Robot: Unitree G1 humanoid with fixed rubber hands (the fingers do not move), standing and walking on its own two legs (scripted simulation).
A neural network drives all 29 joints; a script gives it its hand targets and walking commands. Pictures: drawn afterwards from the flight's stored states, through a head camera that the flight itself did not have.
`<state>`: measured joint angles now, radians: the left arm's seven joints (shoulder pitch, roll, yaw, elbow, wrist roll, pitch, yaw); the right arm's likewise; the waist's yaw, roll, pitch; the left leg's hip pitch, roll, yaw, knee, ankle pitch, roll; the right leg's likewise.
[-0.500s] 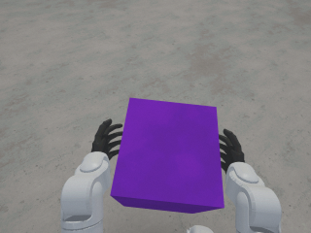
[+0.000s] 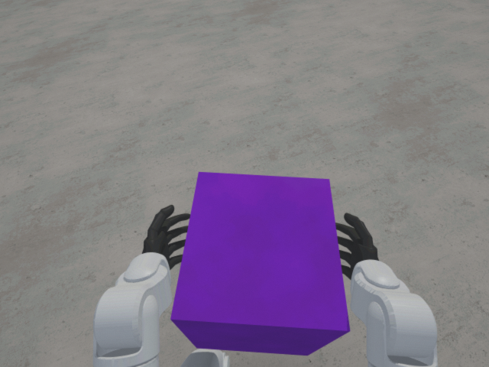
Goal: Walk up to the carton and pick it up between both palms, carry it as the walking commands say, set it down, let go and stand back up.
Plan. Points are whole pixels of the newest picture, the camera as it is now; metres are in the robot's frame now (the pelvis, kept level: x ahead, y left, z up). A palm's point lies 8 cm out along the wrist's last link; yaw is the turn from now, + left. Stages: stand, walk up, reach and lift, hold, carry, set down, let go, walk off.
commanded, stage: carry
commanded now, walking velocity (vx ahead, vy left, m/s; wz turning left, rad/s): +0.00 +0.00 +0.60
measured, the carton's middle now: (257, 271) +0.27 +0.00 +0.01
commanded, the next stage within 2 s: none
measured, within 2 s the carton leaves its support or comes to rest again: neither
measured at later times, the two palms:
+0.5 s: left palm (13, 358) +0.14 +0.33 +0.05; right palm (220, 286) +0.23 +0.05 +0.05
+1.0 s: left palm out of the picture +0.05 +0.35 +0.09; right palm (186, 322) +0.17 +0.09 +0.08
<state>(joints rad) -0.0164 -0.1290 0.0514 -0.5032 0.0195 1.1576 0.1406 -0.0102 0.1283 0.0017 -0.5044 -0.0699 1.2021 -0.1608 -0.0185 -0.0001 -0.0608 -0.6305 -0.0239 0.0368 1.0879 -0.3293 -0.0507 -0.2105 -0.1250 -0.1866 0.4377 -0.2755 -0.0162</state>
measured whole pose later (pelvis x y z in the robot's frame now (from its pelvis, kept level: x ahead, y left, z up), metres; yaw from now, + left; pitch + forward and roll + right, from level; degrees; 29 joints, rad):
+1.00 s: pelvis -0.11 +0.12 -0.01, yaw +25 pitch +1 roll -1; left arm -0.10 -0.13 0.06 -0.41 0.04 1.20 0.14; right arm -0.04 0.13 -0.03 -0.42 -0.09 1.20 -0.14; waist 0.01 0.00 -0.08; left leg -0.46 -0.02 0.05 0.85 -0.38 -0.04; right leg -0.24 -0.06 -0.21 0.45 -0.21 -0.01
